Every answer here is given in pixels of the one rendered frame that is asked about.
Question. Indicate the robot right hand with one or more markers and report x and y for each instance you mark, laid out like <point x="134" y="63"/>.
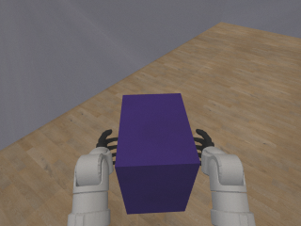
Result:
<point x="205" y="142"/>

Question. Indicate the robot left forearm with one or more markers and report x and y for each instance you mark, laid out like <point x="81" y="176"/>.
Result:
<point x="90" y="189"/>

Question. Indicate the robot right forearm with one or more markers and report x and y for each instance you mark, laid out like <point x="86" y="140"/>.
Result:
<point x="227" y="178"/>

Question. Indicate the robot left hand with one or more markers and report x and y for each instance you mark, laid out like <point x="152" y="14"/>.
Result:
<point x="103" y="141"/>

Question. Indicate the carton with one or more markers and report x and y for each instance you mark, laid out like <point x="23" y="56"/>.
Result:
<point x="157" y="159"/>

